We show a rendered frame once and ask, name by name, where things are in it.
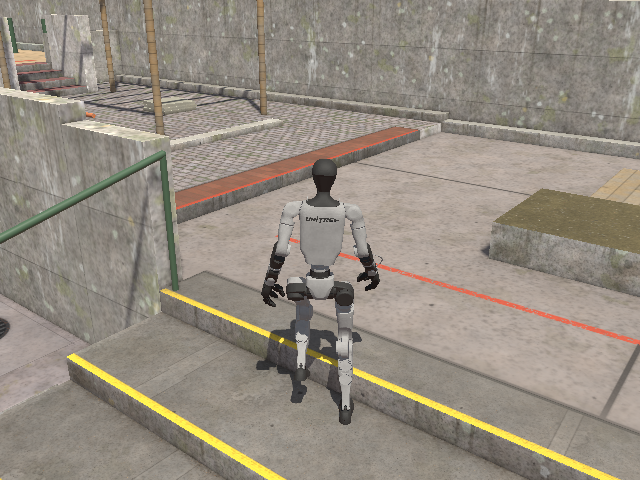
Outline robot right forearm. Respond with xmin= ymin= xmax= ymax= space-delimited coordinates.
xmin=359 ymin=243 xmax=378 ymax=276

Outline robot right hand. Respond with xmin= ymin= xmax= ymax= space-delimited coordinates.
xmin=357 ymin=272 xmax=380 ymax=291

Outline robot left upper arm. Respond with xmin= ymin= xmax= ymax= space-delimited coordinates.
xmin=275 ymin=201 xmax=302 ymax=257

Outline robot left hand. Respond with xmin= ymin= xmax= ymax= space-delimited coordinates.
xmin=261 ymin=282 xmax=285 ymax=307

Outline right robot foot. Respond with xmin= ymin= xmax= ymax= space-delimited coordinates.
xmin=339 ymin=398 xmax=354 ymax=425

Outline right robot thigh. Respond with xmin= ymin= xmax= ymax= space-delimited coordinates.
xmin=334 ymin=281 xmax=354 ymax=358

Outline robot left forearm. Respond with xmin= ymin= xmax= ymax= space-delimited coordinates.
xmin=264 ymin=241 xmax=285 ymax=286

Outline robot right upper arm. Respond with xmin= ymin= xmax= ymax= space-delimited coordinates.
xmin=344 ymin=203 xmax=369 ymax=258

